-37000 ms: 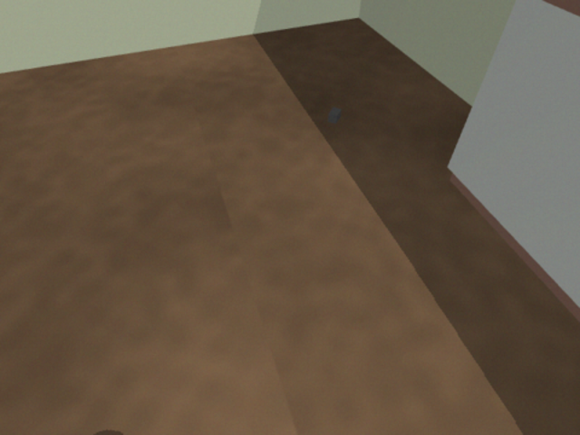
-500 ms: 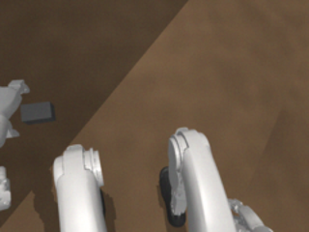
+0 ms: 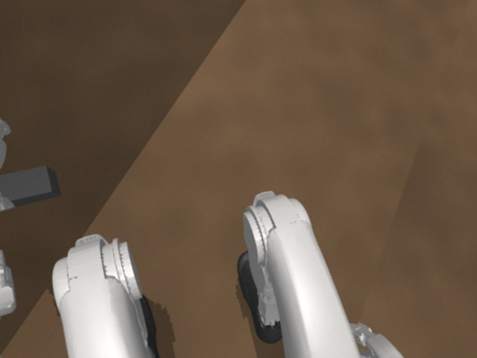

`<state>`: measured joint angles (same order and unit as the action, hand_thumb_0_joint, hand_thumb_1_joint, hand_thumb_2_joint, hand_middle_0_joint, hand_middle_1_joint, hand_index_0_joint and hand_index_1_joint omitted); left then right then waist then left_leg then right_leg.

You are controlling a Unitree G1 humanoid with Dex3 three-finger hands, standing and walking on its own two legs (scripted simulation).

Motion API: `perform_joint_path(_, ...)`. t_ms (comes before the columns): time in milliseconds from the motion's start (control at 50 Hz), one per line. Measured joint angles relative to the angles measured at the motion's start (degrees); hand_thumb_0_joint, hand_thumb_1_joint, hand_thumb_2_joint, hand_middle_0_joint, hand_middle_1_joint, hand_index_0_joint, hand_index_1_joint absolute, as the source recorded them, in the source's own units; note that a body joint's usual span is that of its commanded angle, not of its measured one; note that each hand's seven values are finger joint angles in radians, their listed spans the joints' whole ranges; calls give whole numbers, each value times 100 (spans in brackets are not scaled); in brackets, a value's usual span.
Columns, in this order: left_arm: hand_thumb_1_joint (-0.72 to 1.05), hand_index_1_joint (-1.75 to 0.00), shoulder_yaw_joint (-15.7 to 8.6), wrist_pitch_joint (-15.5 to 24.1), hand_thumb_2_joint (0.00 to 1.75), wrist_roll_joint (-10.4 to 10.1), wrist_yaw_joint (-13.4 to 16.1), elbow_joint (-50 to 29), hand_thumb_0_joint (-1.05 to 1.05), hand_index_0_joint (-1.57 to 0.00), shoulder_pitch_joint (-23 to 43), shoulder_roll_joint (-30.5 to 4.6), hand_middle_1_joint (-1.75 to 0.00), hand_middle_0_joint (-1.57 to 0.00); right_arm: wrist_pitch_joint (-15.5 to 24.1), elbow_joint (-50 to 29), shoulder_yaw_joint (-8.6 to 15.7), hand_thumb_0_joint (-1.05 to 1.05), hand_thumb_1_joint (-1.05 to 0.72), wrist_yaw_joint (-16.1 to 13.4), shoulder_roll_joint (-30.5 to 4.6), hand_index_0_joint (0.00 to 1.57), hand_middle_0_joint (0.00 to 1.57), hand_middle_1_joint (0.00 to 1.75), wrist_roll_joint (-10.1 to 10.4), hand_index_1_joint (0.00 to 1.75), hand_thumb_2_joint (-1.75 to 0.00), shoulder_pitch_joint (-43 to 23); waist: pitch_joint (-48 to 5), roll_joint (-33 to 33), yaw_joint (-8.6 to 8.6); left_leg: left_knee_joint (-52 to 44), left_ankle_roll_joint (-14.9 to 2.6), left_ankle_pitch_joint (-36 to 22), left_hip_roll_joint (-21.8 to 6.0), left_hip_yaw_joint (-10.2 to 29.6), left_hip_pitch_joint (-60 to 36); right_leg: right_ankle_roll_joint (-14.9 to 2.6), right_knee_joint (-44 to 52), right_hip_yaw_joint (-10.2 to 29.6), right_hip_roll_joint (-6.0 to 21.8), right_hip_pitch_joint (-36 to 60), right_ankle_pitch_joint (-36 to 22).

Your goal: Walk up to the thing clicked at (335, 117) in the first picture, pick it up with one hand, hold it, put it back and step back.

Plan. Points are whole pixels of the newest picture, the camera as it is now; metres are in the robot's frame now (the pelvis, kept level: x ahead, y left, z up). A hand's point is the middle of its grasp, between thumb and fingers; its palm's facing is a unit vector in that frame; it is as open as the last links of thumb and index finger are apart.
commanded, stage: close in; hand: left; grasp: from above
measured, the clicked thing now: (30, 186) +0.45 +0.31 -0.29
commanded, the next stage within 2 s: rest palm in 0.16 s
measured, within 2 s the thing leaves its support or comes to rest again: neither
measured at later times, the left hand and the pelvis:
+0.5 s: hand (22, 200) +0.41 +0.30 -0.22, palm faces -0.42 -0.04 -0.91, open 14.0 cm; pelvis -0.01 +0.01 -0.01, yaw -2 degrees
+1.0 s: hand (25, 192) +0.43 +0.30 -0.25, palm faces -0.51 -0.15 -0.85, open 14.3 cm; pelvis +0.01 +0.01 -0.02, yaw -3 degrees
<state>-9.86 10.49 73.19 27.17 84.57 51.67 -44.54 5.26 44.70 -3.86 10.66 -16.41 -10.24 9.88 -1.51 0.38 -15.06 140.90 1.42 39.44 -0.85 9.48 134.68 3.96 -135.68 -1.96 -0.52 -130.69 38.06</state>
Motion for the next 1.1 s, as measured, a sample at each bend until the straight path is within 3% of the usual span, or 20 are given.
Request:
perform_joint_path(40,-38,-82,0,21,86,-172,-246,-148,0,-25,-70,-25,-81,-26,-13,-20,64,0,-91,-2,19,20,21,30,8,30,-89,-3,-21,48,103,-41,-7,11,15,-15,-30,7,36,6,23,50,35)
perform_joint_path(120,-41,-85,501,139,88,-408,-738,-152,0,-22,-3,-8,-85,-22,-27,-43,115,0,-91,-27,32,20,21,30,91,30,-89,-96,-30,37,276,-140,-29,8,41,-50,-127,11,126,20,67,184,76)
perform_joint_path(180,-43,-88,684,451,88,-421,-951,-107,0,-20,10,43,-89,-19,-57,-91,87,0,-91,-61,12,20,21,30,131,30,-89,-209,16,-38,341,-157,-39,1,54,-13,-185,13,179,-23,76,283,75)
perform_joint_path(220,-43,-89,697,721,88,-313,-944,-111,0,-20,-11,55,-91,-19,-82,-153,40,0,-91,-73,-17,20,21,30,121,30,-89,-281,90,-126,349,-127,-38,-3,64,37,-220,8,186,-68,74,350,66)
perform_joint_path(280,-42,-91,538,1131,88,4,-707,-172,0,-20,-92,26,-93,-18,-139,-215,-19,0,-91,-96,-49,20,21,30,86,30,-89,-393,192,-296,299,-29,-33,-3,70,109,-243,-2,144,-124,55,410,47)
perform_joint_path(360,-43,-93,303,1386,89,514,2,-11,0,-17,-169,-47,-95,-15,-214,-177,-31,0,-91,-104,-60,20,21,30,-49,30,-89,-517,173,-497,147,143,-44,-7,80,145,-186,-28,9,-140,29,378,33)
perform_joint_path(420,-45,-94,353,1263,91,868,535,502,0,-14,-57,-145,-96,-12,-186,-77,-71,0,-90,-79,-55,20,21,30,-208,30,-89,-636,134,-570,-7,259,-68,-38,91,157,-84,-38,-84,-140,13,303,13)
perform_joint_path(480,-47,-95,451,975,94,1064,963,822,0,-12,-16,-192,-96,-11,-78,20,-79,0,-90,-29,-19,20,21,30,-339,30,-89,-707,123,-586,-119,339,-96,-58,78,166,12,-40,-133,-141,-19,220,-22)
perform_joint_path(560,-50,-95,531,507,96,914,1322,1092,0,-10,90,-111,-95,-10,130,143,-124,0,-90,134,5,20,20,30,-469,30,-89,-691,110,-520,-209,378,-135,-72,76,147,142,-11,-159,-121,-31,111,-30)
perform_joint_path(620,-51,-95,501,260,97,704,1343,1284,0,-9,245,-87,-94,-9,284,192,-226,0,-90,277,2,20,20,30,-505,30,-89,-655,141,-442,-268,407,-154,-49,67,145,212,17,-176,-115,-43,44,-16)
perform_joint_path(660,-52,-95,364,179,98,599,1249,1349,0,-8,369,-155,-94,-9,380,144,-309,0,-90,358,-8,20,21,30,-503,30,-89,-611,222,-407,-312,445,-158,-16,56,159,226,33,-201,-119,-59,23,-4)
perform_joint_path(740,-52,-95,-143,122,98,389,1016,1495,0,-8,590,-502,-95,-8,533,-6,-441,0,-90,463,-30,20,21,30,-539,30,-89,-515,427,-366,-446,556,-141,62,45,214,250,86,-284,-144,-91,-14,33)
perform_joint_path(780,-52,-95,-256,122,98,281,850,1505,0,-7,614,-658,-95,-8,558,-50,-468,0,-90,481,-30,20,21,30,-556,30,-89,-448,506,-343,-483,607,-116,108,49,255,264,108,-320,-168,-99,-33,61)
perform_joint_path(900,-52,-97,-243,352,98,97,320,1233,0,-7,288,-798,-97,-8,476,-106,-610,0,-91,523,-22,20,21,30,-596,30,-90,-283,727,-348,-433,665,-13,254,62,362,143,119,-368,-238,-96,48,161)
perform_joint_path(960,-53,-97,-268,638,98,92,204,990,0,-7,99,-808,-97,-8,406,-143,-695,0,-91,523,-30,20,21,30,-604,30,-90,-267,843,-422,-358,658,33,285,61,416,37,110,-356,-281,-99,131,166)
perform_joint_path(1040,-54,-97,-290,1035,99,206,342,771,0,-7,-72,-852,-95,-9,319,-174,-737,0,-91,495,-61,20,21,30,-650,30,-90,-322,896,-575,-302,679,76,286,53,484,-63,82,-352,-335,-120,209,126)
perform_joint_path(1100,-54,-95,-123,1182,99,356,597,810,0,-7,-78,-837,-93,-9,297,-145,-690,0,-91,462,-107,20,21,30,-695,30,-90,-397,823,-658,-283,720,83,277,47,520,-83,64,-366,-361,-141,228,92)
